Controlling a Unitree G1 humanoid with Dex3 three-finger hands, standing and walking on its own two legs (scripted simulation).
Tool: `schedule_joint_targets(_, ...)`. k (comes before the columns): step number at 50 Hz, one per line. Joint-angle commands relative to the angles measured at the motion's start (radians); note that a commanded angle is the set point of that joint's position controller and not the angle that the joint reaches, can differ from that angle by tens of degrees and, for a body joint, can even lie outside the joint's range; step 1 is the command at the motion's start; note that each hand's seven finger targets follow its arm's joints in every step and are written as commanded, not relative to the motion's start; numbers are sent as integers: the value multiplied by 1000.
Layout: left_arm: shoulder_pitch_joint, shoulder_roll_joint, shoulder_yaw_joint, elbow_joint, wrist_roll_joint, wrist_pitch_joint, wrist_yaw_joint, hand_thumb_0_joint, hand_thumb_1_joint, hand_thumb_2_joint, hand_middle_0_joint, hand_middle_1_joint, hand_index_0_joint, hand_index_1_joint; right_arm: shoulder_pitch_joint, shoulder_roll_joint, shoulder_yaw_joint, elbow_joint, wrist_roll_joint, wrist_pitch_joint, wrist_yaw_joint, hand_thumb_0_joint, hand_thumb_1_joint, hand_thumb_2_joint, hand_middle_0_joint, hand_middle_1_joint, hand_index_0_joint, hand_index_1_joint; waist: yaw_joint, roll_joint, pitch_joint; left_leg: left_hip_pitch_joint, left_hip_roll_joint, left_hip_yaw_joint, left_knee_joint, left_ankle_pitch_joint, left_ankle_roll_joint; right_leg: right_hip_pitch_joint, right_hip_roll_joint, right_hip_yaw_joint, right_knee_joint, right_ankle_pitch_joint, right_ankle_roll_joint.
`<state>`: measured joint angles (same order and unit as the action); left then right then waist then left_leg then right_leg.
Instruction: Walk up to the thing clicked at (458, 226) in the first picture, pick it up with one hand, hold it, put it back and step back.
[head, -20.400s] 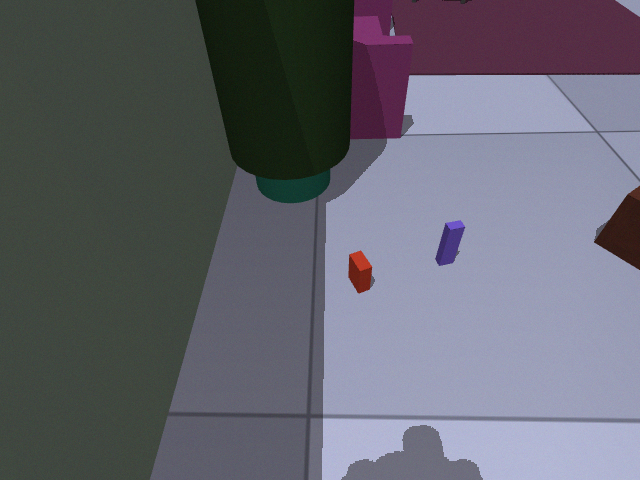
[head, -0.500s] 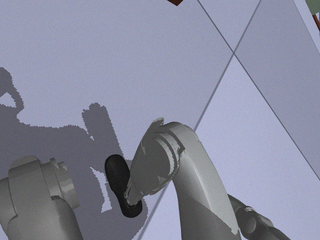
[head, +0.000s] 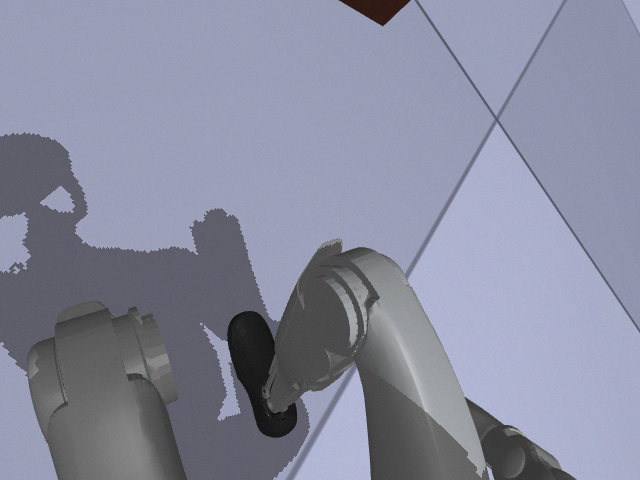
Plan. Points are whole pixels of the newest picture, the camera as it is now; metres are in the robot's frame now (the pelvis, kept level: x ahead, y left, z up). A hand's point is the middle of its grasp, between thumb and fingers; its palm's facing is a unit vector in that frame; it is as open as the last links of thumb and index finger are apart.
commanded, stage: settle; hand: left
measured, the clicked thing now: out of the picture +0.50 +0.29 -0.17
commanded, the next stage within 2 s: lift in 1.36 s
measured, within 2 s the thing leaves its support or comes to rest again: neither
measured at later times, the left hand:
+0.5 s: hand out of the picture +0.47 +0.32 -0.04, palm faces +0.33 -0.94 -0.07, open 8.6 cm
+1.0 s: hand out of the picture +0.48 +0.31 +0.01, palm faces +0.35 -0.94 -0.05, open 8.7 cm
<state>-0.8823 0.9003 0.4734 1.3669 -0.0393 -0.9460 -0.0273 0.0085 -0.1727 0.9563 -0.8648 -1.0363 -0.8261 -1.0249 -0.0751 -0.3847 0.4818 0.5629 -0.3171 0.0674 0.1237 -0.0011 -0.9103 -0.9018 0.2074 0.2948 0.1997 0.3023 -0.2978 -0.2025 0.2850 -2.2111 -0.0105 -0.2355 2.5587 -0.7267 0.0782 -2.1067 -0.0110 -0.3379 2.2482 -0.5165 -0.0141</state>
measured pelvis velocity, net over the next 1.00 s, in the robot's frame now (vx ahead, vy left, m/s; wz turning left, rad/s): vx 0.03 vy -0.01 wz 0.16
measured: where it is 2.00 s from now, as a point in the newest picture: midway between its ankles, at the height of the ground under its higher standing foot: (210, 438)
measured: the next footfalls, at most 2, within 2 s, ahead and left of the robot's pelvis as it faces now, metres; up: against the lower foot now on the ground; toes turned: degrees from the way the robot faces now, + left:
none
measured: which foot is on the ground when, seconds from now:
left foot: down 0.00-1.00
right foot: down 0.00-1.00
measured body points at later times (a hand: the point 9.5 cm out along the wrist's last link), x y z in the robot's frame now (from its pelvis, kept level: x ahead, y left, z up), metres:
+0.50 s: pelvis +0.01 +0.00 +0.03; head +0.22 +0.14 +0.40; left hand +0.44 +0.37 -0.03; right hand +0.15 -0.25 -0.06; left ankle +0.08 +0.10 -0.28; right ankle +0.16 -0.10 -0.28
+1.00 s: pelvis +0.03 -0.01 +0.06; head +0.24 +0.10 +0.44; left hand +0.45 +0.35 +0.02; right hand +0.17 -0.25 -0.05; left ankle +0.08 +0.10 -0.28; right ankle +0.16 -0.10 -0.28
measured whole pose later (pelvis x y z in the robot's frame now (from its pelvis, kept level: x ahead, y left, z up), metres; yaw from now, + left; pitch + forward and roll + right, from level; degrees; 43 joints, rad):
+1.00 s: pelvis +0.03 -0.01 +0.06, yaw +9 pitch +35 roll -8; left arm -0.80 0.50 0.38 1.04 -0.07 -0.63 -0.07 0.00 -0.33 1.07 -0.93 -1.17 -0.88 -1.15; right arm 0.13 -0.31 0.13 0.62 -0.09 0.04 0.08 0.00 -0.90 -0.90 0.21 0.29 0.20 0.30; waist -0.18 0.00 -0.10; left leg -2.18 -0.04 -0.04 2.30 -0.73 0.07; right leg -2.17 -0.05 -0.15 2.16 -0.61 -0.03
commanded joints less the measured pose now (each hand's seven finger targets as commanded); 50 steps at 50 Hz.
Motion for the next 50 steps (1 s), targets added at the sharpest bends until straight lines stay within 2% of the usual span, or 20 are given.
schedule_joint_targets(1,-254,146,-13,-258,-28,-36,-21,0,349,1192,-1286,-1304,-1275,-1325,154,-346,-144,26,19,9,-15,0,-892,-898,200,300,199,300,-88,598,-749,434,51,-22,-365,231,-89,380,56,53,-117,160,-2)
schedule_joint_targets(3,-253,136,-10,-293,-40,-13,-30,0,318,1214,-1301,-1334,-1293,-1354,169,-338,-165,22,34,7,-16,0,-889,-897,200,300,199,300,-70,583,-774,409,44,-8,-373,186,-82,377,57,64,-129,135,-5)
schedule_joint_targets(4,-250,113,-26,-292,-40,2,-34,0,341,1217,-1296,-1332,-1288,-1351,182,-333,-175,27,41,7,-17,0,-887,-896,200,300,199,300,-70,580,-774,394,42,-1,-376,167,-79,372,58,68,-134,122,-6)
schedule_joint_targets(6,-252,103,-24,-337,-38,25,-38,0,363,1209,-1292,-1328,-1287,-1343,192,-328,-198,25,57,1,-16,0,-879,-894,200,300,199,300,-44,584,-777,386,39,-4,-404,122,-78,335,52,73,-129,85,-12)
schedule_joint_targets(7,-266,95,-24,-368,-38,34,-40,0,357,1212,-1305,-1337,-1300,-1353,194,-320,-208,20,65,-2,-15,0,-879,-893,200,300,199,300,-31,591,-790,397,38,-6,-418,112,-80,312,50,76,-126,76,-15)
schedule_joint_targets(10,-252,22,-69,-414,-33,72,-49,0,398,1228,-1333,-1359,-1327,-1375,218,-312,-244,19,86,-4,-14,0,-877,-893,200,300,199,300,-14,632,-804,463,40,-19,-460,138,-93,231,40,81,-107,75,-23)
schedule_joint_targets(13,-253,-5,-64,-428,-34,114,-45,0,418,1248,-1369,-1386,-1363,-1401,239,-299,-272,18,112,-5,-17,0,-872,-891,200,300,199,300,-1,612,-796,436,32,-12,-491,90,-86,209,35,93,-124,45,-25)
schedule_joint_targets(16,-265,-62,-84,-475,-43,148,-36,0,393,1250,-1381,-1399,-1375,-1414,270,-283,-297,20,131,-5,-18,0,-874,-892,200,300,199,300,6,589,-838,455,25,3,-500,105,-84,208,31,108,-144,52,-26)
schedule_joint_targets(18,-246,-68,-79,-499,-45,167,-37,0,435,1266,-1391,-1411,-1385,-1426,285,-271,-313,21,144,-4,-20,0,-872,-891,200,300,199,300,32,576,-873,463,20,16,-509,120,-83,220,29,119,-151,58,-28)
schedule_joint_targets(19,-254,-87,-102,-512,-38,174,-39,0,428,1263,-1395,-1416,-1390,-1430,287,-267,-322,24,150,-4,-21,0,-875,-892,200,300,199,300,32,589,-871,480,20,13,-522,126,-85,192,25,122,-149,54,-30)
schedule_joint_targets(23,-253,-119,-103,-526,-39,199,-38,0,411,1280,-1422,-1440,-1414,-1457,312,-246,-346,34,169,-6,-26,0,-877,-892,200,300,199,300,35,563,-919,495,15,31,-519,166,-81,210,21,141,-161,79,-33)
schedule_joint_targets(25,-262,-113,-72,-543,-51,205,-34,0,389,1287,-1420,-1449,-1413,-1466,329,-236,-355,34,176,-6,-28,0,-879,-893,200,300,199,300,47,529,-950,477,8,48,-518,182,-76,243,19,152,-172,90,-31)
schedule_joint_targets(30,-245,-122,-79,-554,-51,219,-48,0,327,1294,-1414,-1456,-1405,-1477,342,-209,-380,33,192,-10,-36,0,-885,-896,200,300,199,300,72,480,-1031,424,-12,113,-507,187,-59,344,21,187,-206,90,-30)
schedule_joint_targets(36,-245,-153,-62,-524,-65,229,-60,0,310,1280,-1394,-1432,-1382,-1456,346,-189,-398,35,214,-20,-45,0,-888,-898,200,300,199,300,81,441,-1002,384,-19,131,-539,113,-50,335,15,205,-240,32,-29)
schedule_joint_targets(42,-265,-156,-50,-569,-67,232,-54,0,300,1265,-1393,-1419,-1379,-1445,358,-164,-415,30,224,-28,-52,0,-895,-900,200,300,199,300,101,417,-1106,391,-27,165,-530,178,-45,433,14,238,-257,81,-28)
schedule_joint_targets(43,-253,-208,-75,-531,-68,237,-54,0,297,1264,-1399,-1422,-1386,-1446,357,-164,-416,28,228,-30,-52,0,-896,-899,200,300,199,300,92,429,-1082,413,-26,158,-542,193,-50,397,11,231,-251,91,-31)
schedule_joint_targets(44,-269,-178,-57,-576,-65,233,-51,0,306,1266,-1383,-1409,-1368,-1436,358,-165,-421,35,229,-33,-54,0,-892,-899,200,300,199,300,104,443,-1083,428,-24,158,-547,208,-51,389,11,234,-249,97,-34)
schedule_joint_targets(47,-281,-168,-57,-583,-45,235,-42,0,331,1265,-1394,-1408,-1379,-1434,375,-161,-429,37,228,-29,-54,0,-891,-899,200,300,199,300,104,459,-1099,468,-22,152,-563,239,-56,383,11,234,-249,113,-38)
schedule_joint_targets(48,-271,-198,-69,-549,-46,238,-45,0,312,1264,-1386,-1406,-1370,-1432,375,-159,-431,38,229,-30,-56,0,-895,-900,200,300,199,300,97,449,-1091,481,-23,149,-563,241,-55,371,10,233,-255,115,-38)
schedule_joint_targets(50,-276,-187,-64,-569,-41,237,-45,0,298,1256,-1382,-1399,-1366,-1426,381,-156,-435,41,230,-32,-56,0,-896,-900,200,300,199,300,104,447,-1097,471,-26,154,-573,239,-54,392,9,238,-262,113,-39)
